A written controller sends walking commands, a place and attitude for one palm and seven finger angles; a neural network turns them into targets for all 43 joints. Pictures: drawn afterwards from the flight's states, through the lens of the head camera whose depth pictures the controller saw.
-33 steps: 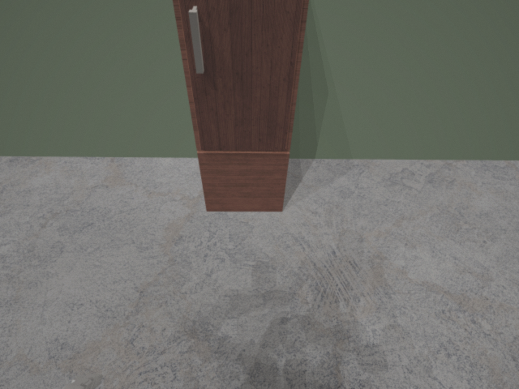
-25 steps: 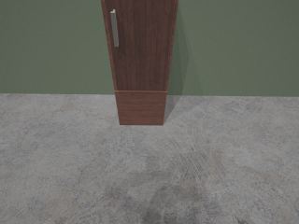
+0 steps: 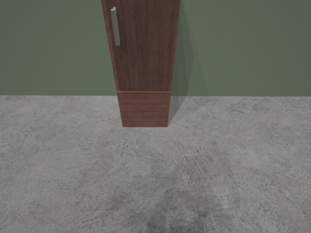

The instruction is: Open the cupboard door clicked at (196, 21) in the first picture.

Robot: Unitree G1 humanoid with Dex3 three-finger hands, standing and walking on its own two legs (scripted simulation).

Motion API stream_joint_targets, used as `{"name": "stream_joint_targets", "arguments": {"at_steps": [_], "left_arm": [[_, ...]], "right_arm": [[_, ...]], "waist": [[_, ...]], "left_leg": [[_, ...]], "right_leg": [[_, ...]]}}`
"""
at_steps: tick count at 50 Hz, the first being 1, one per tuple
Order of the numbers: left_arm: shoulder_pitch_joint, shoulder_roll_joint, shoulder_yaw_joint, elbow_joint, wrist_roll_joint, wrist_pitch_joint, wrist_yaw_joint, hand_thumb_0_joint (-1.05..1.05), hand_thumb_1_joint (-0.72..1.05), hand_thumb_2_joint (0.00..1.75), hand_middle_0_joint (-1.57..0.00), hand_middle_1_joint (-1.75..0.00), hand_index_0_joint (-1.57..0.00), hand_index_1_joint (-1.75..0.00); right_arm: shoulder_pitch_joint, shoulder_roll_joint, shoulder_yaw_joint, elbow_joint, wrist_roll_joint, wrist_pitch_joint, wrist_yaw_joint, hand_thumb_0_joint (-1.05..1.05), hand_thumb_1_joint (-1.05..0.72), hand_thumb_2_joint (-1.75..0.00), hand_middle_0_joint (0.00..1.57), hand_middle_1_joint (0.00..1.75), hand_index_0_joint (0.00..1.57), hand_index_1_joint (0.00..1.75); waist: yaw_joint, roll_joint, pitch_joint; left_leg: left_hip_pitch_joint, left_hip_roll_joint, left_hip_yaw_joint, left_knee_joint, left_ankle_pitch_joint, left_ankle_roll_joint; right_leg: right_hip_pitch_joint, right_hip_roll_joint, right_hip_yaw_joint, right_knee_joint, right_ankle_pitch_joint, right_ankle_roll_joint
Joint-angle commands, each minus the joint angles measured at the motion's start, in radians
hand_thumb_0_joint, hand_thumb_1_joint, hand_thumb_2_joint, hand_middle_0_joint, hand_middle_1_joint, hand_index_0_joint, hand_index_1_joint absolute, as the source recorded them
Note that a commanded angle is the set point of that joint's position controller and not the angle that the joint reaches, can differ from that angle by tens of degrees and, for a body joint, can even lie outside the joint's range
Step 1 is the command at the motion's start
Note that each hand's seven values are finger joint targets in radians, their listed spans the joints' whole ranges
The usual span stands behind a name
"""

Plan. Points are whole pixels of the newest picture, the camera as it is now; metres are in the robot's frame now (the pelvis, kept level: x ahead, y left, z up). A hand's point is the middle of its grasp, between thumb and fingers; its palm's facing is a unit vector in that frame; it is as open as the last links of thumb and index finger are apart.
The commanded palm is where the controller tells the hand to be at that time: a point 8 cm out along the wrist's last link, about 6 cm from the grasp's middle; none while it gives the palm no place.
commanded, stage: stand and wait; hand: left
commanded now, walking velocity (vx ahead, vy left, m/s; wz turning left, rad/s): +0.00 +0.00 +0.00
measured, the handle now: (116, 26) +1.01 +0.26 +0.08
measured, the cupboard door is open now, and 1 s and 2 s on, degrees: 0 0 0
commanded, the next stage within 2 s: look at it before walking up in 0.16 s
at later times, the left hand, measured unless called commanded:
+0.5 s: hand out of the picture +0.08 +0.24 -0.15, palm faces -0.04 -0.94 -0.33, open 7.4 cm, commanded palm none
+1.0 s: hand out of the picture +0.07 +0.24 -0.16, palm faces -0.03 -0.94 -0.33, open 7.4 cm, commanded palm none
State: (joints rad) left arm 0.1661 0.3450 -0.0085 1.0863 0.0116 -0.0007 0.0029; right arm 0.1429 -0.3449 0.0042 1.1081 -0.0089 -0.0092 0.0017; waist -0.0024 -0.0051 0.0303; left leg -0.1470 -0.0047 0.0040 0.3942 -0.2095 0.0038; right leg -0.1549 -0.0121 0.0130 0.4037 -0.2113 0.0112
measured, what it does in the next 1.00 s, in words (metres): stands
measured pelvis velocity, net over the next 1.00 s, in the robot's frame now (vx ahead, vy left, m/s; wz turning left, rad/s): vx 0.01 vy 0.00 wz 0.00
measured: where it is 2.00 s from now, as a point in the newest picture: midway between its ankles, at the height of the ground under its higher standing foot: (155, 225)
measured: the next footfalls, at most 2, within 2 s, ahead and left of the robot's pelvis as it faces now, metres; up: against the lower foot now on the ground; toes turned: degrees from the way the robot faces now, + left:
right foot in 1.60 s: +0.33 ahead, -0.11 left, +0.00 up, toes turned -5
left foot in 2.00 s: +0.40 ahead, +0.13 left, +0.00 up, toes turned +13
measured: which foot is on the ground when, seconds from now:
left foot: down 0.00-1.00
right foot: down 0.00-1.00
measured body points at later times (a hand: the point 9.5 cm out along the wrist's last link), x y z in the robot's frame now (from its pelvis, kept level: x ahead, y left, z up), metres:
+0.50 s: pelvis +0.00 +0.00 +0.00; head +0.00 +0.00 +0.45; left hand +0.08 +0.29 -0.13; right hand +0.07 -0.30 -0.13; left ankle +0.00 +0.12 -0.74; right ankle +0.01 -0.13 -0.74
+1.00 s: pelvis +0.01 +0.00 +0.00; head +0.00 +0.00 +0.45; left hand +0.08 +0.29 -0.13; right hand +0.08 -0.30 -0.13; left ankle +0.00 +0.12 -0.74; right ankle +0.01 -0.13 -0.74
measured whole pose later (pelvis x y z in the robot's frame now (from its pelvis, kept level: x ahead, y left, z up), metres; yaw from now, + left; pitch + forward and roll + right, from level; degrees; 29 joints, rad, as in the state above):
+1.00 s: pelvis +0.01 +0.00 +0.00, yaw +0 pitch -2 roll +0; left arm 0.16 0.33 -0.01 1.09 0.01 0.00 0.01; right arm 0.13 -0.33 0.01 1.12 -0.01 -0.01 0.00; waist 0.00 0.00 0.01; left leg -0.14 0.00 0.01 0.38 -0.21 0.00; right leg -0.15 0.00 0.01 0.38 -0.21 0.01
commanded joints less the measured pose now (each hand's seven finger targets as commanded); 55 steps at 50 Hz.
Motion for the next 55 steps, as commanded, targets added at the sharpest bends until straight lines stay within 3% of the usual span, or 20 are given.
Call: {"name": "stream_joint_targets", "arguments": {"at_steps": [1,14,45,47,48,51,53,55], "left_arm": [[-0.054,0.202,0.04,-0.066,-0.001,-0.025,0.008,0.0,0.9,0.9,-0.2,-0.3,-0.2,-0.3],[-0.064,0.202,0.041,-0.067,0.001,-0.026,0.008,0.0,0.9,0.9,-0.2,-0.3,-0.2,-0.3],[-0.06,0.202,0.04,-0.06,0.001,-0.029,0.009,0.0,0.9,0.9,-0.2,-0.3,-0.2,-0.3],[0.005,0.096,0.018,-0.031,0.001,-0.015,0.013,0.0,0.9,0.9,-0.2,-0.3,-0.2,-0.3],[0.031,0.078,0.015,-0.024,0.004,-0.006,0.013,0.0,0.9,0.9,-0.2,-0.3,-0.2,-0.3],[0.076,0.091,0.027,-0.028,0.011,0.005,0.002,0.0,0.9,0.9,-0.2,-0.3,-0.2,-0.3],[0.131,0.103,0.042,-0.029,0.01,0.001,0.001,0.0,0.9,0.9,-0.2,-0.3,-0.2,-0.3],[0.169,0.11,0.056,-0.032,0.007,-0.009,0.005,0.0,0.9,0.9,-0.2,-0.3,-0.2,-0.3]], "right_arm": [[-0.064,-0.197,-0.041,-0.065,0.0,-0.026,-0.014,0.0,-0.9,-0.9,0.2,0.3,0.2,0.3],[-0.054,-0.193,-0.041,-0.056,-0.001,-0.025,-0.012,0.0,-0.9,-0.9,0.2,0.3,0.2,0.3],[-0.071,-0.202,-0.038,-0.056,0.002,-0.029,-0.015,0.0,-0.9,-0.9,0.2,0.3,0.2,0.3],[-0.013,-0.087,-0.011,-0.033,-0.003,-0.012,-0.009,0.0,-0.9,-0.9,0.2,0.3,0.2,0.3],[0.011,-0.064,-0.007,-0.024,-0.007,-0.004,-0.007,0.0,-0.9,-0.9,0.2,0.3,0.2,0.3],[0.041,-0.057,-0.011,-0.032,-0.015,0.005,-0.003,0.0,-0.9,-0.9,0.2,0.3,0.2,0.3],[0.064,-0.036,-0.014,-0.047,-0.015,0.001,-0.002,0.0,-0.9,-0.9,0.2,0.3,0.2,0.3],[0.086,-0.017,-0.019,-0.061,-0.015,-0.007,-0.003,0.0,-0.9,-0.9,0.2,0.3,0.2,0.3]], "waist": [[0.002,0.005,-0.053],[0.002,-0.007,-0.036],[0.003,0.015,-0.072],[0.005,-0.001,-0.088],[0.007,-0.008,-0.059],[0.017,-0.045,0.062],[0.03,-0.109,0.071],[0.027,-0.153,0.076]], "left_leg": [[0.0,0.116,-0.101,-0.081,0.064,0.029],[-0.011,0.115,-0.104,-0.089,0.043,0.027],[0.042,0.128,-0.096,-0.097,0.149,0.024],[0.035,0.114,-0.078,-0.074,0.048,0.01],[0.006,0.102,-0.068,-0.063,-0.049,0.008],[-0.126,0.062,-0.058,-0.019,-0.26,0.015],[-0.205,0.028,-0.01,0.096,-0.245,0.011],[-0.232,0.032,0.031,0.203,-0.204,0.009]], "right_leg": [[-0.011,-0.109,0.105,-0.08,0.056,-0.045],[-0.03,-0.107,0.115,-0.096,0.016,-0.045],[0.017,-0.108,0.099,-0.09,0.156,-0.041],[0.023,-0.105,0.094,-0.086,0.028,-0.026],[0.002,-0.104,0.099,-0.09,-0.095,-0.026],[-0.063,-0.115,0.164,-0.13,-0.347,-0.053],[-0.019,-0.167,0.231,-0.164,-0.411,-0.093],[-0.005,-0.237,0.293,-0.188,-0.389,-0.144]]}}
